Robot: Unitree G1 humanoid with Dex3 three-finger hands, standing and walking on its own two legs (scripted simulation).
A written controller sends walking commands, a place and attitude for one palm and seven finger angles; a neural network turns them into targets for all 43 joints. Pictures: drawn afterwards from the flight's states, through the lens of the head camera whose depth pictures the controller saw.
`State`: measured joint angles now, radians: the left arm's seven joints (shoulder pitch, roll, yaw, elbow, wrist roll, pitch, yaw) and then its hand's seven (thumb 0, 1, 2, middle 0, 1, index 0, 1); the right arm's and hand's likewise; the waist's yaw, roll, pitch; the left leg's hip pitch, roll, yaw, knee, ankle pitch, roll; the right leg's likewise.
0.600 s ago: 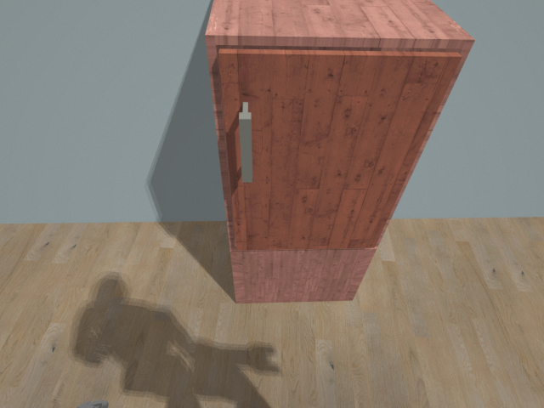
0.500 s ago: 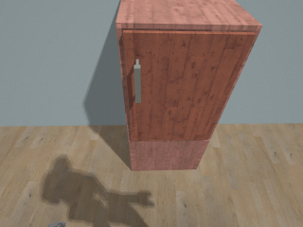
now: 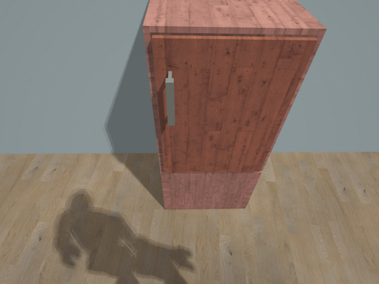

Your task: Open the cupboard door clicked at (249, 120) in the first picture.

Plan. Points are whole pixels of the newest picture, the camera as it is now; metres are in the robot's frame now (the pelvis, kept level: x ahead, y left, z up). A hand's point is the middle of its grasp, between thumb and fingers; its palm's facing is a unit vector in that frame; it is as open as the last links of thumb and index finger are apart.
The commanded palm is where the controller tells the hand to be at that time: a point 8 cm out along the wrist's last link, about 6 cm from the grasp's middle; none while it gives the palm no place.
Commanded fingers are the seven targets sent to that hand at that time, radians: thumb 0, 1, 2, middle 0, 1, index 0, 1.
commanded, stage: stand and wait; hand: left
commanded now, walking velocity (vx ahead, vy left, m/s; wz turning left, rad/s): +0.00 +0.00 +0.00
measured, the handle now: (170, 99) +0.60 +0.10 +0.06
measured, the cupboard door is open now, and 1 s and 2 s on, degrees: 0 0 0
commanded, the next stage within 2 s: look at it before walking up in 0.44 s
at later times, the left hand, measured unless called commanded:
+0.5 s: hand out of the picture +0.06 +0.21 -0.16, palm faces -0.01 -0.96 -0.28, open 7.3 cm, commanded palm none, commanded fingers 0.00 0.90 0.90 -0.20 -0.30 -0.20 -0.30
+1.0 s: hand out of the picture +0.05 +0.19 -0.17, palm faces +0.00 -0.97 -0.26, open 7.3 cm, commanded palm none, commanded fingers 0.00 0.90 0.90 -0.20 -0.30 -0.20 -0.30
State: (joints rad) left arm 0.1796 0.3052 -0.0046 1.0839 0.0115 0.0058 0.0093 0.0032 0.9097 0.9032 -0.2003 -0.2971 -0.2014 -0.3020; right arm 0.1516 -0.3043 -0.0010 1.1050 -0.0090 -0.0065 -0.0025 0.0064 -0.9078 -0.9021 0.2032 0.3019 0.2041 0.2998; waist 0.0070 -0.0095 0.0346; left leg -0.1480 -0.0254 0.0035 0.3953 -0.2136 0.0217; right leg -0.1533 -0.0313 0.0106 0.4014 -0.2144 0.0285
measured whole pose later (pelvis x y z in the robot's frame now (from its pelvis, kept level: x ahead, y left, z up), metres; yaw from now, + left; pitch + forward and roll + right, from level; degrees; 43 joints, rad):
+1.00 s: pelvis +0.01 -0.02 +0.00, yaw +0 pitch -1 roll +0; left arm 0.19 0.25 0.00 1.10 0.01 0.00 0.02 0.00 0.91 0.90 -0.20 -0.30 -0.20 -0.30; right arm 0.17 -0.25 0.01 1.14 -0.01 -0.01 -0.01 0.00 -0.91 -0.90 0.20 0.30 0.20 0.30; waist 0.01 -0.01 0.03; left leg -0.14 0.00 0.00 0.37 -0.21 0.00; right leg -0.15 -0.01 0.00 0.38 -0.22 0.01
